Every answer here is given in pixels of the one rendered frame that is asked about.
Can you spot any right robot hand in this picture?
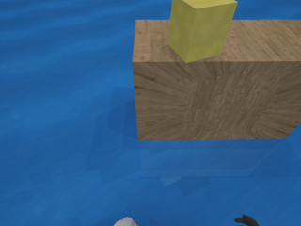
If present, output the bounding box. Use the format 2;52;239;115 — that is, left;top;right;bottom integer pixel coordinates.
234;214;259;226

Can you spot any carton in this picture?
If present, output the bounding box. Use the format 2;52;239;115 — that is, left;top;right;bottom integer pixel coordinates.
168;0;238;63

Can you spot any pedestal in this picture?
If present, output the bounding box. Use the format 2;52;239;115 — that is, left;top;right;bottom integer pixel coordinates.
132;20;301;141

